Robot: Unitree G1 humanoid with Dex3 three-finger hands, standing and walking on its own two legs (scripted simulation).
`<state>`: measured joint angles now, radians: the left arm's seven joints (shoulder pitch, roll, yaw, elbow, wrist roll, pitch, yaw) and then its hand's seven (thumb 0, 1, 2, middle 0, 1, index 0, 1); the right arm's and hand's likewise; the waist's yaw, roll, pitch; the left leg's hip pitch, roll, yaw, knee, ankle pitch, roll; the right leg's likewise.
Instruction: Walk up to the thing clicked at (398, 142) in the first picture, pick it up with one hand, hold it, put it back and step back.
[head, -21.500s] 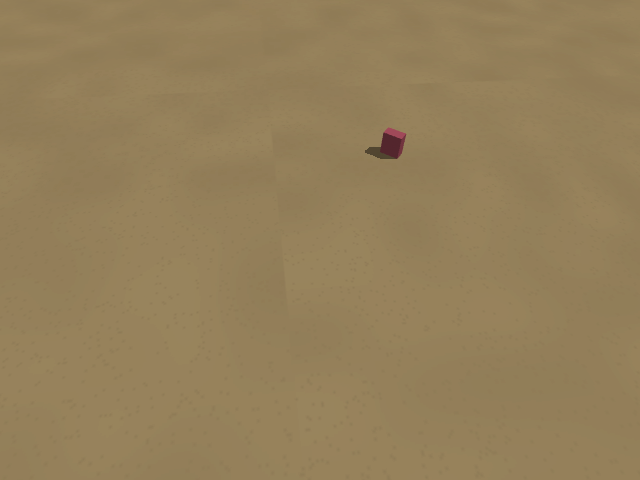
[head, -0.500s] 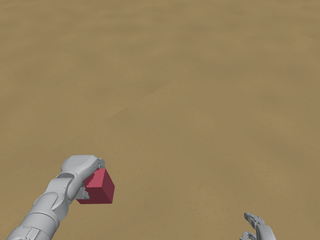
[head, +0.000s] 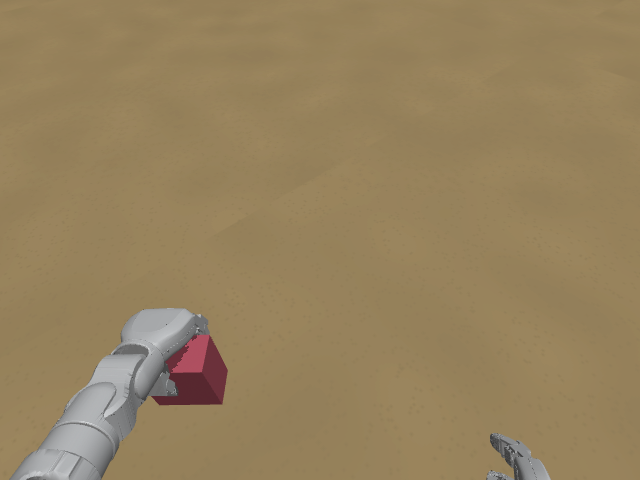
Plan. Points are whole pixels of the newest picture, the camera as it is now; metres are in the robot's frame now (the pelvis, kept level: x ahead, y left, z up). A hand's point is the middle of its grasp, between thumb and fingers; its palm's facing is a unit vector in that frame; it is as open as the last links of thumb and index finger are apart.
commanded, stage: crouch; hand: left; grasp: from above
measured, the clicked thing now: (183, 371) +0.29 +0.22 -0.10
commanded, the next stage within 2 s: lower in 1.88 s
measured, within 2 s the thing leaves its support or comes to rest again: neither
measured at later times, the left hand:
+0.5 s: hand (192, 382) +0.31 +0.23 -0.19, palm faces -0.46 +0.06 -0.89, open 8.9 cm
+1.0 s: hand (221, 397) +0.37 +0.24 -0.43, palm faces -0.48 +0.03 -0.88, open 8.9 cm
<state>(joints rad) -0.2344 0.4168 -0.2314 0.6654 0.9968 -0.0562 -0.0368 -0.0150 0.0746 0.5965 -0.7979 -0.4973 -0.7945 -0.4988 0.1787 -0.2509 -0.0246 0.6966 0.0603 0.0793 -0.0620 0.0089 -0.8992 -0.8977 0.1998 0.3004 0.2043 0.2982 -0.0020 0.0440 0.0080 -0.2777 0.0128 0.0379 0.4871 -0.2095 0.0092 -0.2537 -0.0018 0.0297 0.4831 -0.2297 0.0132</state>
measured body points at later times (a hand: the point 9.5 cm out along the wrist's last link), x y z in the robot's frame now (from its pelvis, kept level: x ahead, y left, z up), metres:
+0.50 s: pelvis -0.02 +0.00 -0.08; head +0.08 +0.02 +0.36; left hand +0.33 +0.23 -0.14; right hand +0.07 -0.29 -0.19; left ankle +0.03 +0.11 -0.74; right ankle +0.02 -0.13 -0.74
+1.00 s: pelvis -0.05 +0.01 -0.27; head +0.15 +0.03 +0.13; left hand +0.39 +0.24 -0.38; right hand -0.01 -0.27 -0.40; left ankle +0.03 +0.11 -0.74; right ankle +0.02 -0.13 -0.74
